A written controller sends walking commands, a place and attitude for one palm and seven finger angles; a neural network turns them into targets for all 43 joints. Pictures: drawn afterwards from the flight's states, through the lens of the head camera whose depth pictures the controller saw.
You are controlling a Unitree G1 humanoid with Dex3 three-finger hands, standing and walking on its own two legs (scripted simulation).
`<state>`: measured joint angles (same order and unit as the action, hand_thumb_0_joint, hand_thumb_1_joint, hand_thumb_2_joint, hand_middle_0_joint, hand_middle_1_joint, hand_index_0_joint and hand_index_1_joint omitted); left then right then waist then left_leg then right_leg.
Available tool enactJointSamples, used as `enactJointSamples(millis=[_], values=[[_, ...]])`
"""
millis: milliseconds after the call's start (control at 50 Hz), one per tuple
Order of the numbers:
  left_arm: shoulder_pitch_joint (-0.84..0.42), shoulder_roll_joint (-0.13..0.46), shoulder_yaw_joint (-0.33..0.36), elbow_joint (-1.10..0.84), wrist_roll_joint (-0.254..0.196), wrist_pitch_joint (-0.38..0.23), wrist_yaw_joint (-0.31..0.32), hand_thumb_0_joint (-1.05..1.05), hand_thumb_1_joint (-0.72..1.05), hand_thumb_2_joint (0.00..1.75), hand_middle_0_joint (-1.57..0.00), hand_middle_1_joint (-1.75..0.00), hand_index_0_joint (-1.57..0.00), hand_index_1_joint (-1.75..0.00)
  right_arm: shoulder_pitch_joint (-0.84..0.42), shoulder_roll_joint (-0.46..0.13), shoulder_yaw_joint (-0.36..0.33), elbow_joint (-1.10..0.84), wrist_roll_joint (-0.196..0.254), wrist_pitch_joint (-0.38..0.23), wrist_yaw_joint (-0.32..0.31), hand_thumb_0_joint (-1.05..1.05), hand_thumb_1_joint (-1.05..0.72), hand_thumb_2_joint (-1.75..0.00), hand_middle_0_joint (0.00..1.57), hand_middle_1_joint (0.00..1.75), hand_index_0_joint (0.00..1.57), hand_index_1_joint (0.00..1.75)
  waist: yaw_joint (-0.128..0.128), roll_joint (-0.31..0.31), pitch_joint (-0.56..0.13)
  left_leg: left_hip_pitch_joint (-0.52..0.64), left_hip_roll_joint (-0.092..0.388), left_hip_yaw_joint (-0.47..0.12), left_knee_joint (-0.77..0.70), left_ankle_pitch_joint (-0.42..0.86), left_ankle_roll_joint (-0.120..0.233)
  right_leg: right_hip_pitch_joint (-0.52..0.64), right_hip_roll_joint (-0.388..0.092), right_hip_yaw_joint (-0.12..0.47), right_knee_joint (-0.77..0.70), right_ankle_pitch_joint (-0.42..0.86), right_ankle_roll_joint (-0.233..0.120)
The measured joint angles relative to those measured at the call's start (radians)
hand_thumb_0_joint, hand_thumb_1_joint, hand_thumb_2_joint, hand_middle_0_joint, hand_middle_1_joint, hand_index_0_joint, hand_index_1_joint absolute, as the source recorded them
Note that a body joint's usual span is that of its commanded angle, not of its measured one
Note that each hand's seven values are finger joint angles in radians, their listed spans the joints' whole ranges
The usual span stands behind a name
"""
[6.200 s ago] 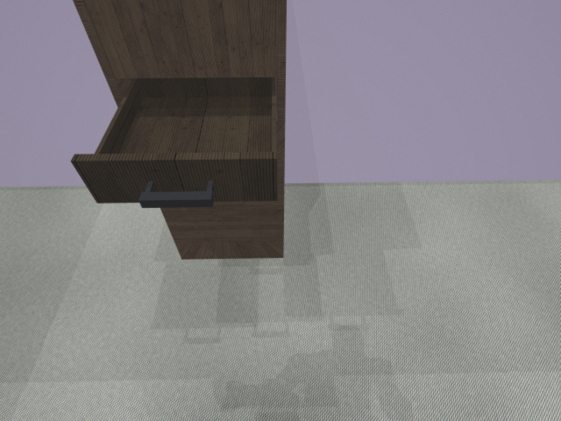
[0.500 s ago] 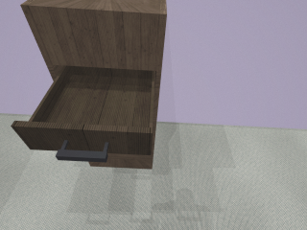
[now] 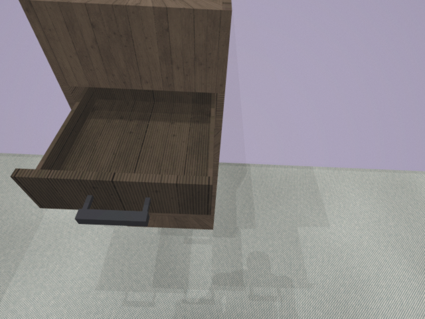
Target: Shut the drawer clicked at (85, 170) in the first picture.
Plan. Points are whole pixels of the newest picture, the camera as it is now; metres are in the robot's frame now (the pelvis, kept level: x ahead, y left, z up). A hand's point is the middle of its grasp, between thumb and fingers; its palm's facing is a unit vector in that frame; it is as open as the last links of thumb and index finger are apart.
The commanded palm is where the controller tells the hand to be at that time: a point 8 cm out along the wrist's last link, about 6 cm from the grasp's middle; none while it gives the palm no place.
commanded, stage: come to a stop and stand still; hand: left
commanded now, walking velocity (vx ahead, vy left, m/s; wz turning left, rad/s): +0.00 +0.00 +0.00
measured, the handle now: (115, 209) +0.32 +0.22 +0.00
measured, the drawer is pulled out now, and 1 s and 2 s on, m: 0.30 0.30 0.30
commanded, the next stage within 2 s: look again from close up in 1.56 s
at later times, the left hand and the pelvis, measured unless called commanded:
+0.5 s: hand out of the picture +0.03 +0.18 -0.15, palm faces +0.00 -0.97 -0.23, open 7.4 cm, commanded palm none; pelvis +0.02 +0.00 +0.01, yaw +0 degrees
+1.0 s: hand out of the picture +0.04 +0.14 -0.16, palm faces +0.01 -0.97 -0.22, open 7.3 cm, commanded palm none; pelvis +0.04 -0.03 +0.01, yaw +0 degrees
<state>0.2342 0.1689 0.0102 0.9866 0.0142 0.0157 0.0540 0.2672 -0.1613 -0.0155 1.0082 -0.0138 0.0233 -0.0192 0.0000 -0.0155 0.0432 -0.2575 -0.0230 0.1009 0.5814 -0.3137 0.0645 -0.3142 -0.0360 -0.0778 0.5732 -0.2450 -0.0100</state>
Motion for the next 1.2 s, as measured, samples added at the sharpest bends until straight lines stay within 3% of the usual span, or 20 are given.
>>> enactJointSamples(millis=[80, 140, 240, 400, 820, 1200], values=[[0.032, -0.001, -0.01, 0.005, 0.006, 0.012, -0.017, 0.01, 0.91, 0.9, -0.2, -0.3, -0.2, -0.3, 0.004, -0.033, -0.002, -0.071, -0.01, -0.01, 0.009, 0.01, -0.91, -0.9, 0.2, 0.3, 0.2, 0.3, -0.01, 0.03, -0.025, -0.003, -0.017, 0.009, 0.002, -0.003, 0.019, -0.014, -0.016, 0.012, 0.022, -0.014, -0.003], [0.05, 0.003, -0.011, 0.012, 0.009, 0.014, -0.023, 0.01, 0.91, 0.9, -0.2, -0.3, -0.2, -0.3, 0.007, -0.04, 0.006, -0.087, -0.009, -0.017, 0.011, 0.01, -0.91, -0.9, 0.2, 0.3, 0.2, 0.3, -0.003, 0.046, -0.038, 0.022, -0.028, 0.016, -0.032, 0.01, 0.026, 0.002, -0.022, 0.022, 0.004, -0.004, 0.002], [0.071, 0.006, -0.014, 0.024, 0.008, 0.007, -0.027, 0.01, 0.91, 0.9, -0.2, -0.3, -0.2, -0.3, 0.0, -0.047, 0.016, -0.074, -0.008, -0.023, 0.009, 0.01, -0.92, -0.9, 0.2, 0.3, 0.2, 0.3, 0.009, 0.061, -0.043, 0.062, -0.04, 0.025, -0.101, 0.039, 0.027, 0.027, -0.029, 0.033, -0.038, 0.016, 0.016], [0.068, -0.006, -0.024, 0.062, 0.0, -0.005, -0.028, 0.01, 0.91, 0.9, -0.2, -0.3, -0.2, -0.3, 0.0, -0.052, 0.033, -0.006, -0.005, -0.036, 0.008, 0.01, -0.92, -0.9, 0.2, 0.3, 0.2, 0.3, 0.008, 0.063, -0.022, 0.103, -0.043, 0.02, -0.171, 0.066, 0.018, 0.059, -0.027, 0.03, -0.085, 0.029, 0.026], [0.018, -0.02, -0.025, 0.133, -0.007, -0.024, -0.017, 0.01, 0.93, 0.9, -0.2, -0.3, -0.2, -0.3, 0.031, 0.01, 0.045, 0.133, -0.001, -0.048, -0.005, 0.01, -0.9, -0.9, 0.2, 0.3, 0.2, 0.3, -0.008, 0.039, 0.002, 0.155, -0.002, -0.001, -0.208, 0.056, -0.031, 0.111, 0.016, 0.007, -0.118, 0.007, -0.016], [0.056, -0.037, -0.026, 0.147, -0.005, -0.034, -0.015, 0.02, 0.92, 0.9, -0.2, -0.3, -0.2, -0.3, 0.015, 0.022, 0.044, 0.14, 0.001, -0.045, -0.01, 0.0, -0.9, -0.9, 0.2, 0.3, 0.2, 0.3, 0.0, 0.031, -0.006, 0.171, 0.038, -0.023, -0.215, 0.053, -0.072, 0.141, 0.055, -0.017, -0.147, 0.004, -0.055]])
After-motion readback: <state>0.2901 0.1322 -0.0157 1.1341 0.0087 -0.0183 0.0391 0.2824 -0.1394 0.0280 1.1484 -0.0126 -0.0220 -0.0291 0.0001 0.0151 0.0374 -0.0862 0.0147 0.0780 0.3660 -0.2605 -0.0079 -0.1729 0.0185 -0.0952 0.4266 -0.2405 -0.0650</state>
